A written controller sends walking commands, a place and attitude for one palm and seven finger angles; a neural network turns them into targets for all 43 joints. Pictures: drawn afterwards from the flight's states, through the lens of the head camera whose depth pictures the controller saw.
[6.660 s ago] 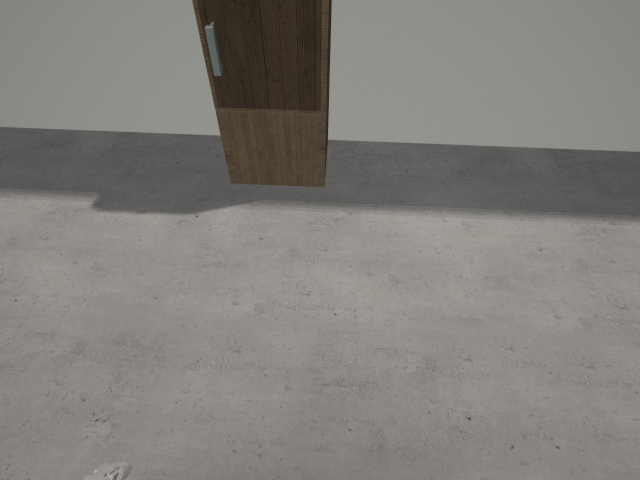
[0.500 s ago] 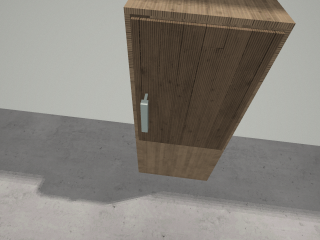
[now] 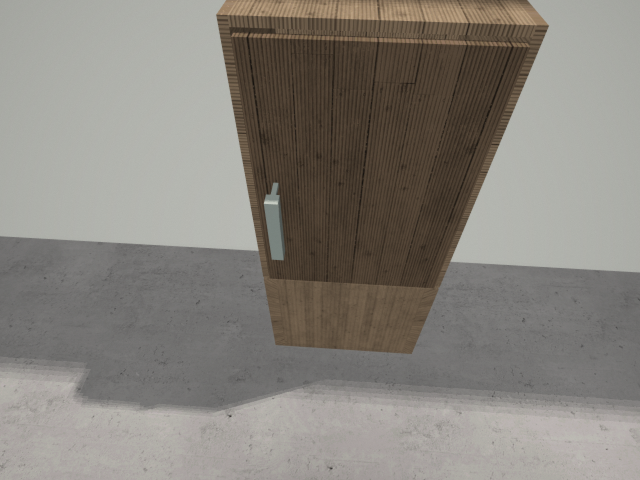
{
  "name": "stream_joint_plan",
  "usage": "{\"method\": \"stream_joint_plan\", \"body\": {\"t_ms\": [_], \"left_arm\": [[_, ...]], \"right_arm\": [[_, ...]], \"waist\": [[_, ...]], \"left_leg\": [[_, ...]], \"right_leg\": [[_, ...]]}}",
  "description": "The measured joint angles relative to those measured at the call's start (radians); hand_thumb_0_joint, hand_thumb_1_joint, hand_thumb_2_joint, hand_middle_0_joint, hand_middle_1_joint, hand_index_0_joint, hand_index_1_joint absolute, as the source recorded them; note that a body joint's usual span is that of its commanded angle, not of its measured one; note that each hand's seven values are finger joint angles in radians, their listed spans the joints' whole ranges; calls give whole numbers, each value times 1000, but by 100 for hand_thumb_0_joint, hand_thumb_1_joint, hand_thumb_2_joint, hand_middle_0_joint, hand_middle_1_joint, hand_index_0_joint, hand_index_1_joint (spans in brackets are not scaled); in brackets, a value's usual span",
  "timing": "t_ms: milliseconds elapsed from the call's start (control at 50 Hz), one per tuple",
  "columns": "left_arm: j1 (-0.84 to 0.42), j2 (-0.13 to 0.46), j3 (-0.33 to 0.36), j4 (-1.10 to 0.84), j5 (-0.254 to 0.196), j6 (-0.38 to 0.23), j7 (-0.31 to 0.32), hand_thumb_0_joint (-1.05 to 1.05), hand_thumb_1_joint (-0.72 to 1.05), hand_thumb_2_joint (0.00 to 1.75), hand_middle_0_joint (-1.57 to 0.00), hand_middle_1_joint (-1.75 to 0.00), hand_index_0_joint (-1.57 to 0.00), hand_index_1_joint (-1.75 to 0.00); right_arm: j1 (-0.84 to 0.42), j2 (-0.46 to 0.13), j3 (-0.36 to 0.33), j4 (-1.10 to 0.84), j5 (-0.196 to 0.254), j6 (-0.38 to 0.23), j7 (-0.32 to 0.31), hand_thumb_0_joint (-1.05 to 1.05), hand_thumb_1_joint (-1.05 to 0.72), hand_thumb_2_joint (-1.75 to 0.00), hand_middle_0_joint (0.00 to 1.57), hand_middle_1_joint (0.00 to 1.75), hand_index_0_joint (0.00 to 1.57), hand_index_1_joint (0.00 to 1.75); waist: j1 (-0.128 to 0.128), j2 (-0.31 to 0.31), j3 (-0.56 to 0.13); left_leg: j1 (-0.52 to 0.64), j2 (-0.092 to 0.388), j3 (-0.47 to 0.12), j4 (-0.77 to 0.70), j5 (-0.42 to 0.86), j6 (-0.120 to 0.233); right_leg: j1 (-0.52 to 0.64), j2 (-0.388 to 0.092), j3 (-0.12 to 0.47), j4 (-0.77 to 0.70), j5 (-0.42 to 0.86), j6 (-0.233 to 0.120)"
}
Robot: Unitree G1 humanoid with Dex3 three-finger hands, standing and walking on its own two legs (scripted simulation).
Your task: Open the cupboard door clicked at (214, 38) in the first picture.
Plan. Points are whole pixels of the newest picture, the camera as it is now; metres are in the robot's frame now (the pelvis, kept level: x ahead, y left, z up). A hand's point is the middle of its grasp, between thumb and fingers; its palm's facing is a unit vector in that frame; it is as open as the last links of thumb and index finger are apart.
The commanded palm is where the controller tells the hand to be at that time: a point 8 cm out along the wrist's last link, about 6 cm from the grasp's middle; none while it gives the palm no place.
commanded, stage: look again from close up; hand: left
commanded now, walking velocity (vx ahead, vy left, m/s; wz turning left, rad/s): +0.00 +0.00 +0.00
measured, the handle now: (276, 222) +0.61 +0.12 -0.10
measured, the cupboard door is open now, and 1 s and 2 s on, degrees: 0 0 0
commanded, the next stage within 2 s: raise the hand with hooked fingers in 0.58 s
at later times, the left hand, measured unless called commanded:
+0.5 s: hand out of the picture +0.04 +0.17 -0.17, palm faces +0.00 -0.98 -0.18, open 7.3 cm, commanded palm none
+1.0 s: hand (202, 408) +0.22 +0.16 -0.04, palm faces -0.04 -1.00 -0.03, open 8.0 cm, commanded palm +0.16 +0.24 -0.07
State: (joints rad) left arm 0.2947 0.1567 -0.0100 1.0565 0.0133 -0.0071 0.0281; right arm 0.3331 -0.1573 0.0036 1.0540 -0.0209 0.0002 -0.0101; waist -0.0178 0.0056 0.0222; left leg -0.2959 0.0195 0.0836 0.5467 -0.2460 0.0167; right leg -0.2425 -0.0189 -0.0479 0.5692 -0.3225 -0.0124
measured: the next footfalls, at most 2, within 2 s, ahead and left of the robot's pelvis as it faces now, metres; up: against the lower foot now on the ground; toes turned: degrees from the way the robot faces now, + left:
none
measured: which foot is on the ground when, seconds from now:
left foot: down 0.00-1.00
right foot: down 0.00-1.00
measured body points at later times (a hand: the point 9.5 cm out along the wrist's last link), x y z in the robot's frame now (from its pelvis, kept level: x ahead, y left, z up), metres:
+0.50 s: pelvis +0.03 +0.00 +0.00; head +0.05 +0.00 +0.45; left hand +0.04 +0.22 -0.16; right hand +0.06 -0.23 -0.15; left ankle +0.03 +0.11 -0.73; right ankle -0.01 -0.11 -0.73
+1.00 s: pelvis +0.00 -0.02 -0.06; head +0.05 -0.02 +0.39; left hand +0.21 +0.22 -0.03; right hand +0.21 -0.28 -0.12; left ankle +0.03 +0.11 -0.73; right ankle -0.01 -0.11 -0.73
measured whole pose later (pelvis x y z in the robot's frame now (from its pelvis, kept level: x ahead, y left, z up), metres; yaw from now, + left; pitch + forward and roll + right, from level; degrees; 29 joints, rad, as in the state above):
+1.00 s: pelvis +0.00 -0.02 -0.06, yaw +1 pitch +13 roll +1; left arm 0.28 0.19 0.19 0.29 -0.25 -0.57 -0.39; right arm 0.15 -0.26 -0.08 0.61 0.01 -0.25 -0.01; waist -0.01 -0.03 -0.15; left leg -0.80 0.04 0.05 1.01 -0.43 -0.01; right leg -0.74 -0.03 -0.07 1.05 -0.54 -0.04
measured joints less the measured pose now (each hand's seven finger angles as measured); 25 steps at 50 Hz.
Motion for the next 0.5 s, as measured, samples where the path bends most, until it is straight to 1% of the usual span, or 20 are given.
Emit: {"method": "stream_joint_plan", "body": {"t_ms": [160,500], "left_arm": [[-17,9,6,2,-1,-3,1,0,92,90,-19,-30,-20,-30],[-19,6,7,36,2,-5,-3,0,92,90,-19,-30,-20,-30]], "right_arm": [[-16,23,7,23,4,-19,-6,1,-91,-90,20,30,20,29],[-105,-7,-4,31,9,-28,-18,1,-92,-90,20,30,20,29]], "waist": [[7,-13,0],[24,-26,2]], "left_leg": [[13,2,6,-24,-1,-3],[59,5,15,-55,-19,-10]], "right_leg": [[10,3,6,-24,2,0],[54,8,15,-59,-11,-1]]}}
